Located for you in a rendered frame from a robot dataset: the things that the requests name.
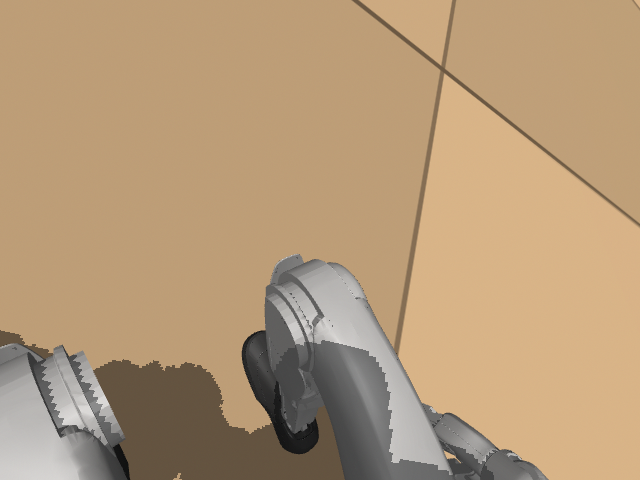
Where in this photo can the left robot foot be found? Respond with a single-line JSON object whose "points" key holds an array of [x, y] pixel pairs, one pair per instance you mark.
{"points": [[122, 459]]}

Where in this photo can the right robot hand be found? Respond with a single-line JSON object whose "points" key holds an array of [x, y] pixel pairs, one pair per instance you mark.
{"points": [[460, 439]]}

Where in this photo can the right robot arm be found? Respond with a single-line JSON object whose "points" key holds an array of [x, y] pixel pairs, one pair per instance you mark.
{"points": [[507, 465]]}

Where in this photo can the right robot foot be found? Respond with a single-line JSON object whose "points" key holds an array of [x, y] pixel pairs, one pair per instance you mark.
{"points": [[266, 390]]}

